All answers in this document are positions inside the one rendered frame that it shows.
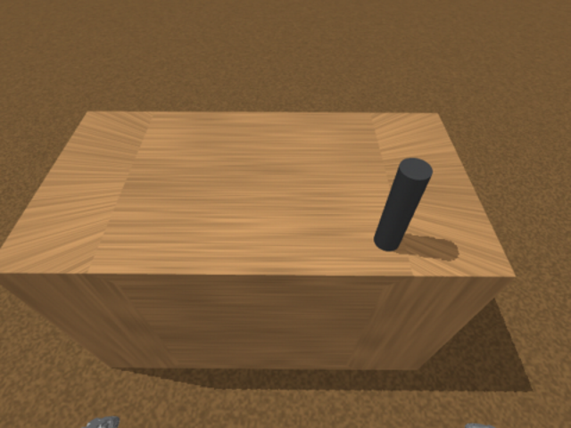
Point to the can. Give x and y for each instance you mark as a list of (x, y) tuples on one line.
[(408, 187)]

